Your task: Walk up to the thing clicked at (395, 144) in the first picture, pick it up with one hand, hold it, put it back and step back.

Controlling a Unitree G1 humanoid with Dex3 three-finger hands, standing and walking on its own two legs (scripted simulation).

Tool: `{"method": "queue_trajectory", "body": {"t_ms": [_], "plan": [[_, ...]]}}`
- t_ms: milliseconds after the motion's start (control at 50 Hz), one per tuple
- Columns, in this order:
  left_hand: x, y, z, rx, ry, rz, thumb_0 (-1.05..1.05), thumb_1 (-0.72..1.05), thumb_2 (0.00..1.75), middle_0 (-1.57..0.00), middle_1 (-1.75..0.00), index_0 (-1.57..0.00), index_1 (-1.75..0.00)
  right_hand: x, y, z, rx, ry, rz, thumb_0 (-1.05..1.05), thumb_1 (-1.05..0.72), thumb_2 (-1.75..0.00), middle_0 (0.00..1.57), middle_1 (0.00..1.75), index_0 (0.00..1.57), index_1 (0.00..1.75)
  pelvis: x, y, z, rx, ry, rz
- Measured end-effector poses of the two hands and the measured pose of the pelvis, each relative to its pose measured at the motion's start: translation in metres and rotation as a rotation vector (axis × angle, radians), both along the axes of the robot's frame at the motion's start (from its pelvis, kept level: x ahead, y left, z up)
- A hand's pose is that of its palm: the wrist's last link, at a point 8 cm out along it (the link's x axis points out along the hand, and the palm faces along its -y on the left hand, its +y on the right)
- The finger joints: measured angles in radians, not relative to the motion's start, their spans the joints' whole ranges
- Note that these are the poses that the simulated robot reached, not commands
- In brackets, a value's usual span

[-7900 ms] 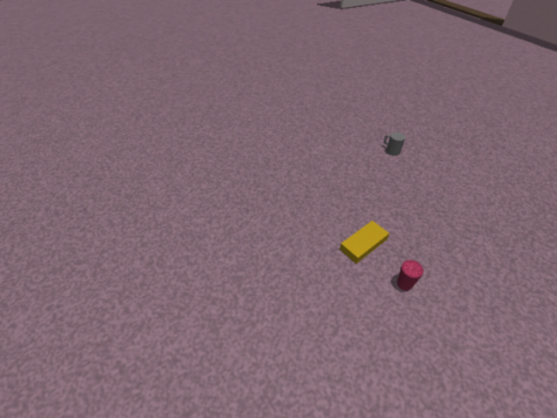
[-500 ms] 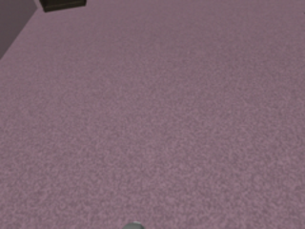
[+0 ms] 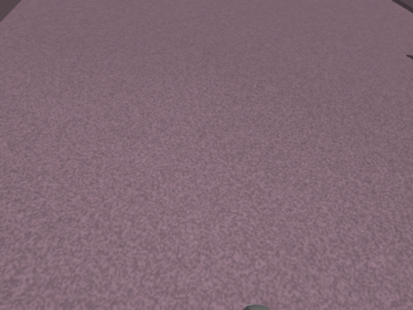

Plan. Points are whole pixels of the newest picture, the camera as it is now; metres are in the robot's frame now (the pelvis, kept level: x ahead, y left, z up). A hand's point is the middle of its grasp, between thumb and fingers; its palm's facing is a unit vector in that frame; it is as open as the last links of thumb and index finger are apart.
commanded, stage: walk up
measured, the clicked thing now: out of the picture +0.30 -1.24 -0.72
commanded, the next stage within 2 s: stand in 1.44 s
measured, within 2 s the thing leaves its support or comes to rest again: neither
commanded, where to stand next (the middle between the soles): +0.14 -0.02 m, yaw -3 degrees
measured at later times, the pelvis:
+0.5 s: pelvis +0.04 -0.01 -0.02, yaw -2 degrees
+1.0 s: pelvis +0.08 +0.00 +0.01, yaw -1 degrees
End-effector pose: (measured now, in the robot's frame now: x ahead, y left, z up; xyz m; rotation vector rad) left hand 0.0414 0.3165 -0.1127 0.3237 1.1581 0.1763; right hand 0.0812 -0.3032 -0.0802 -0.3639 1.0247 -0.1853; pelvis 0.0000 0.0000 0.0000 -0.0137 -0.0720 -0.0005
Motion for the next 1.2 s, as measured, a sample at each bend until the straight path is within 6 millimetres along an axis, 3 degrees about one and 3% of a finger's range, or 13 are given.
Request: {"method": "queue_trajectory", "body": {"t_ms": [100, 200, 260, 360, 480, 580, 680, 780, 1040, 1200], "plan": [[0.032, -0.002, 0.007, 0.032, -0.001, -0.019, 0.0, 0.91, 0.9, -0.2, -0.3, -0.21, -0.3, 0.003, -0.009, -0.01, 0.006, 0.044, -0.028, 0.0, -0.9, -0.9, 0.21, 0.3, 0.2, 0.3, 0.022, -0.004, -0.001, 0.018, 0.0, -0.019], [0.053, -0.013, 0.007, 0.092, 0.005, -0.023, 0.0, 0.91, 0.9, -0.2, -0.3, -0.21, -0.3, 0.014, -0.023, -0.04, 0.039, 0.093, -0.06, 0.0, -0.9, -0.9, 0.21, 0.3, 0.2, 0.3, 0.04, -0.019, -0.014, 0.034, 0.007, -0.024], [0.061, -0.024, 0.006, 0.11, 0.006, -0.018, 0.0, 0.91, 0.9, -0.2, -0.3, -0.21, -0.3, 0.024, -0.027, -0.058, 0.061, 0.116, -0.074, 0.0, -0.9, -0.9, 0.2, 0.3, 0.2, 0.3, 0.043, -0.025, -0.02, 0.006, 0.005, -0.032], [0.073, -0.038, 0.01, 0.094, -0.006, -0.037, 0.0, 0.91, 0.9, -0.2, -0.3, -0.21, -0.3, 0.033, -0.019, -0.067, 0.093, 0.145, -0.062, 0.0, -0.9, -0.9, 0.2, 0.3, 0.2, 0.3, 0.043, -0.025, -0.016, 0.025, 0.017, -0.031], [0.091, -0.033, 0.002, 0.061, -0.038, -0.04, 0.0, 0.9, 0.9, -0.21, -0.3, -0.21, -0.3, 0.022, -0.014, -0.064, 0.066, 0.182, -0.071, 0.0, -0.9, -0.9, 0.2, 0.3, 0.2, 0.3, 0.042, -0.015, -0.017, 0.037, 0.025, -0.022], [0.103, -0.028, -0.003, 0.01, -0.038, -0.023, 0.0, 0.9, 0.9, -0.2, -0.3, -0.21, -0.3, 0.003, -0.01, -0.048, 0.034, 0.217, -0.109, 0.0, -0.9, -0.9, 0.2, 0.3, 0.2, 0.3, 0.049, -0.006, -0.01, 0.024, 0.022, -0.031], [0.108, -0.021, -0.01, -0.014, -0.025, -0.009, 0.0, 0.91, 0.9, -0.2, -0.3, -0.21, -0.3, 0.002, -0.007, -0.036, 0.008, 0.228, -0.116, 0.0, -0.9, -0.9, 0.2, 0.3, 0.2, 0.3, 0.056, -0.002, -0.006, 0.021, 0.019, -0.031], [0.108, -0.018, -0.011, -0.021, 0.016, 0.006, 0.0, 0.91, 0.9, -0.2, -0.3, -0.21, -0.3, 0.017, -0.004, -0.03, 0.004, 0.217, -0.115, 0.0, -0.9, -0.9, 0.2, 0.3, 0.2, 0.3, 0.063, 0.001, -0.001, 0.016, 0.017, -0.033], [0.103, -0.02, 0.001, 0.006, 0.083, 0.049, 0.0, 0.91, 0.9, -0.2, -0.3, -0.21, -0.3, 0.083, 0.003, -0.033, 0.052, 0.145, -0.074, 0.0, -0.9, -0.9, 0.2, 0.3, 0.2, 0.3, 0.078, -0.004, 0.006, 0.018, 0.024, -0.021], [0.109, -0.028, 0.006, 0.012, 0.078, 0.056, 0.0, 0.91, 0.9, -0.2, -0.3, -0.21, -0.3, 0.096, 0.001, -0.035, 0.07, 0.141, -0.07, 0.0, -0.9, -0.9, 0.2, 0.3, 0.2, 0.3, 0.082, -0.009, 0.008, 0.021, 0.027, -0.016]]}}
